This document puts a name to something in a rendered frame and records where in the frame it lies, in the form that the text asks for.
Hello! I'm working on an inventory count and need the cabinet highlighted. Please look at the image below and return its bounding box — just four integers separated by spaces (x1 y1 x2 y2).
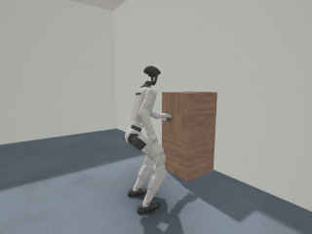
162 92 217 181

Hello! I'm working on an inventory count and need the right robot upper arm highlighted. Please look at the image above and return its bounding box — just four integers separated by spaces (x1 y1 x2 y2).
138 88 158 120

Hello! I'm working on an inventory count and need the right robot forearm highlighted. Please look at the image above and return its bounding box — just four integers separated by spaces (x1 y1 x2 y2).
141 110 158 144

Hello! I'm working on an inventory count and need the robot right hand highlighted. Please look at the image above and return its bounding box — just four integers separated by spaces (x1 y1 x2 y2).
151 142 166 168

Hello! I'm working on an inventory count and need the robot left hand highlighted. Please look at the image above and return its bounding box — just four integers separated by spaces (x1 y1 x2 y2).
161 113 172 121

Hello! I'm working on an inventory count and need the drawer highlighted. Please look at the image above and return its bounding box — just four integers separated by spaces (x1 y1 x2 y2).
162 111 187 128

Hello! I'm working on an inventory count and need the robot torso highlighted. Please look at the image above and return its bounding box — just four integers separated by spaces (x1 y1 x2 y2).
124 86 156 144

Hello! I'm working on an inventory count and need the left robot forearm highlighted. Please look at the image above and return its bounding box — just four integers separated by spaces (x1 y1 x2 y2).
150 110 162 119

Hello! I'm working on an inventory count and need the handle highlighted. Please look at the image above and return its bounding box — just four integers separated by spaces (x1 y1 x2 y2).
166 117 174 122

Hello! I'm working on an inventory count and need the right robot thigh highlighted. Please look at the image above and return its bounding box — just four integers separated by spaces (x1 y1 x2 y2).
131 135 166 174

